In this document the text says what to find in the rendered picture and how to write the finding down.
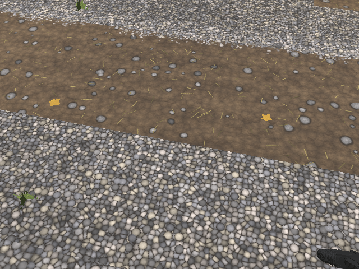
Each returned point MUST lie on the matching robot right hand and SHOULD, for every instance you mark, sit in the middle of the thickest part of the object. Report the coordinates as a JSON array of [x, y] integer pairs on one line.
[[339, 258]]

